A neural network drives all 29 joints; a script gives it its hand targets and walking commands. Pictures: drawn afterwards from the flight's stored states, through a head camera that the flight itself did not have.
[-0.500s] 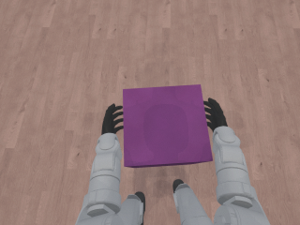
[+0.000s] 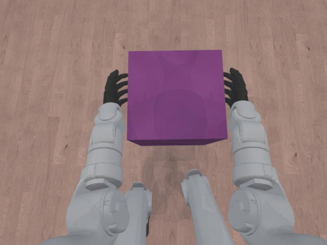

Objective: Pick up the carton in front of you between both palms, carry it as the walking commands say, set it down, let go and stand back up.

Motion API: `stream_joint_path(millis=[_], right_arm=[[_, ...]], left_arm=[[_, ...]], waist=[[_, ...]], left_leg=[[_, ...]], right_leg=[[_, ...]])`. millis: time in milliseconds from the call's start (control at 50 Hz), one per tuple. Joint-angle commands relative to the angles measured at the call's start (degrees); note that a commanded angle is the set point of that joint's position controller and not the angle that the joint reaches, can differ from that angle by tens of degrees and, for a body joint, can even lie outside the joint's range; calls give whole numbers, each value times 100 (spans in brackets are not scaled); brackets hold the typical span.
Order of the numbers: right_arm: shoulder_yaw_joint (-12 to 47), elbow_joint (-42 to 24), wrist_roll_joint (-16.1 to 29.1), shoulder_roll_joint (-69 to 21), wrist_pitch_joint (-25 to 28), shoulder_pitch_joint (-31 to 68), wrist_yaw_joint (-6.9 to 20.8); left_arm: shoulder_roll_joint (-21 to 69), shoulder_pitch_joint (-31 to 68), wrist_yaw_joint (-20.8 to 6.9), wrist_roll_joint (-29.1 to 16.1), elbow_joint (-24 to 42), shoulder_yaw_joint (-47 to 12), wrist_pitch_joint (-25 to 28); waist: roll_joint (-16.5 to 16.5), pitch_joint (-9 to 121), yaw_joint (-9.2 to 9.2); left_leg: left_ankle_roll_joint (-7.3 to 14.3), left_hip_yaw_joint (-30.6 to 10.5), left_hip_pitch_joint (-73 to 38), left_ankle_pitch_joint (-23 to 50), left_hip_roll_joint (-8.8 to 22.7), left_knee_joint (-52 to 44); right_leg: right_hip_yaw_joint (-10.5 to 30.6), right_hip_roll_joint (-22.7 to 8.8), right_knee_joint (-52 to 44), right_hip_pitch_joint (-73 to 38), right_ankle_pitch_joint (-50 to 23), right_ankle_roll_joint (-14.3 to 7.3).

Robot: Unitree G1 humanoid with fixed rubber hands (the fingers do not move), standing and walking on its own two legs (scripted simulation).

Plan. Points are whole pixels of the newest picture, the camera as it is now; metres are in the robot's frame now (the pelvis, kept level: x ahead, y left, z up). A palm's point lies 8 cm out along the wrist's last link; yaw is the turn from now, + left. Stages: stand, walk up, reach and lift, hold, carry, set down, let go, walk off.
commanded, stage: set down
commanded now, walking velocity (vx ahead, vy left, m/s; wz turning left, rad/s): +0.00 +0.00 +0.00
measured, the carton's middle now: (173, 107) +0.45 -0.07 -0.15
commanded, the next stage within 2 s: none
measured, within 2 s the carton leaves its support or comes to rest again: rests again in 1.54 s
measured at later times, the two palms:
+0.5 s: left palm (134, 107) +0.50 +0.05 -0.23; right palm (228, 111) +0.43 -0.24 -0.23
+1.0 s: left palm (142, 110) +0.52 +0.04 -0.36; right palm (221, 115) +0.45 -0.25 -0.35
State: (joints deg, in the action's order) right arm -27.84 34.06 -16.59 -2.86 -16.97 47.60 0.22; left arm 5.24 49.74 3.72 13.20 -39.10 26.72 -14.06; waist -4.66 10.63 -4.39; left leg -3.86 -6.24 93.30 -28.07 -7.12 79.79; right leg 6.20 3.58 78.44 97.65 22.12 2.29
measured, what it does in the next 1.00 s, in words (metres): lowers itself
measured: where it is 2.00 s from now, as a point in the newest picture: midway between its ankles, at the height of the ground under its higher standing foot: (170, 214)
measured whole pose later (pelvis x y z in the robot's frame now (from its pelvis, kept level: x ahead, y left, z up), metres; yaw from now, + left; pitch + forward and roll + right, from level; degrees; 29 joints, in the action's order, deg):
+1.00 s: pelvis -0.03 +0.01 -0.19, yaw +3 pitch +44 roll +1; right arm -29.6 44.1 -6.6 8.9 -14.3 70.7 -2.1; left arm -8.8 80.9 10.9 2.0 -56.5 9.4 -12.4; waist -3.5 -10.7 -9.9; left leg -6.7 -5.7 128.0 -35.1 -13.5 118.5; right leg 4.8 3.0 116.0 131.4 29.0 4.3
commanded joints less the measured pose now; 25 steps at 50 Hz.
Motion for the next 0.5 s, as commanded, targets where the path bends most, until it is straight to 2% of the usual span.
stream_joint_path(millis=[0,240,480], right_arm=[[2959,396,705,-5002,119,3284,1162],[2846,345,1064,-4457,168,4107,1180],[2304,546,1069,-3798,175,4859,1280]], left_arm=[[5089,3432,-1157,-584,-431,-2840,116],[4880,4362,-762,-827,-465,-3028,181],[4422,5159,-546,-889,-848,-2898,180]], waist=[[432,4983,-319],[208,5677,-585],[-107,5507,-837]], left_leg=[[136,947,-579,550,-574,-447],[80,1037,-288,742,-674,647],[64,1096,167,655,-684,1523]], right_leg=[[-839,430,-296,-4011,-1327,70],[-1138,442,841,-2747,-1574,139],[-1287,347,1691,-1594,-1407,148]])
